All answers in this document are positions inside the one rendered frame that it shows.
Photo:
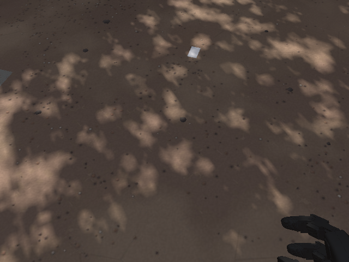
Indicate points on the right robot hand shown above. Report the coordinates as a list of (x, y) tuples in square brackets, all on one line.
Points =
[(336, 248)]

